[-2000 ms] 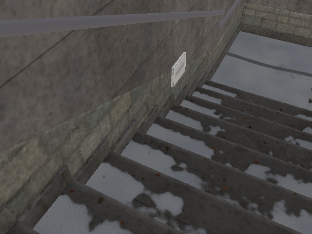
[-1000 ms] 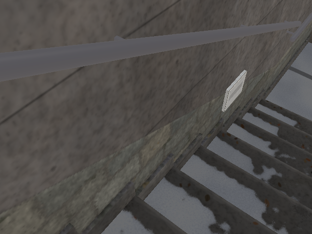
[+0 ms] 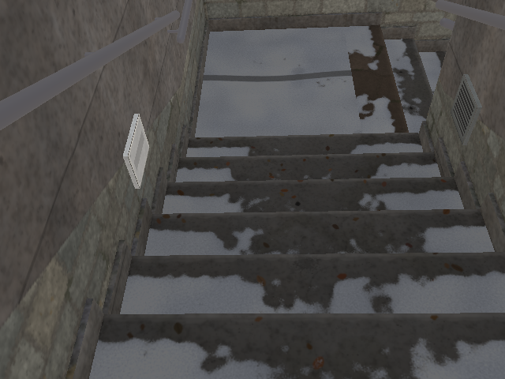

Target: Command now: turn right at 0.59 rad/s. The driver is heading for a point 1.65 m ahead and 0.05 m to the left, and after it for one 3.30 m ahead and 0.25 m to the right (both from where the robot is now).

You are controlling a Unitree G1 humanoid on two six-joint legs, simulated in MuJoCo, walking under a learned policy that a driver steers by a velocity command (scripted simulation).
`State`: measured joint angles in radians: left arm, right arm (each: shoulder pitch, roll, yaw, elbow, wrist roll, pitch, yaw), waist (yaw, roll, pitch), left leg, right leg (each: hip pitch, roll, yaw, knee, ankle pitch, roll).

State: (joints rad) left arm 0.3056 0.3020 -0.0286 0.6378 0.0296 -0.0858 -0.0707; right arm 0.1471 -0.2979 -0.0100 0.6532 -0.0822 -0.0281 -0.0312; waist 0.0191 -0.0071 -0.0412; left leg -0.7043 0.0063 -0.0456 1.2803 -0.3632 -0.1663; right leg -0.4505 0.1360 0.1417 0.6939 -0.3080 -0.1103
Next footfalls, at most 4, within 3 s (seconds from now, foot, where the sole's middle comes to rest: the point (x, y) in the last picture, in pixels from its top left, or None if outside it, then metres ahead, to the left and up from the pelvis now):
0.32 left None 0.02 0.17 -0.76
0.64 right None -0.04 -0.05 -0.76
1.32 left None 0.35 0.16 -0.91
1.92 right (321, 359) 0.64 -0.12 -1.06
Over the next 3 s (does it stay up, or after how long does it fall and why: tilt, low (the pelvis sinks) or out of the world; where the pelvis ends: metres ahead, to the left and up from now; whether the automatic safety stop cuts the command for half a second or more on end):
stays up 1.11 -0.03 -0.52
